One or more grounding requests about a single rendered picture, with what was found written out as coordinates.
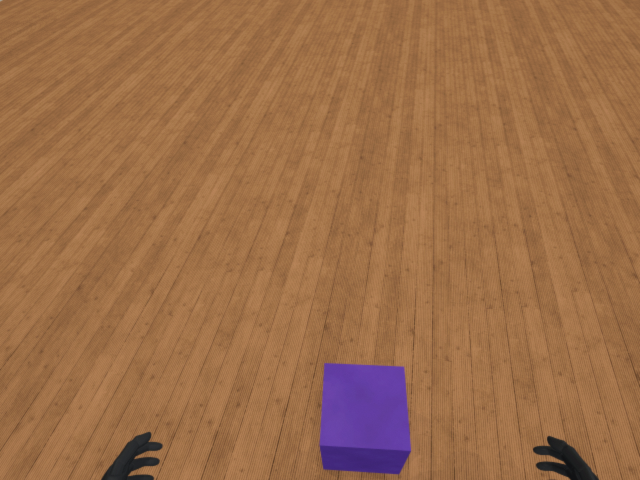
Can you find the carton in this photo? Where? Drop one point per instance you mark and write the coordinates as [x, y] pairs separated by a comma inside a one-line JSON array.
[[364, 419]]

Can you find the left robot hand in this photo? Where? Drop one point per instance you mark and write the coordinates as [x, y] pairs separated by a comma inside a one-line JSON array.
[[125, 462]]

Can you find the right robot hand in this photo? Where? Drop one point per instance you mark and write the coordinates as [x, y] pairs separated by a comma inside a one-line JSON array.
[[575, 468]]

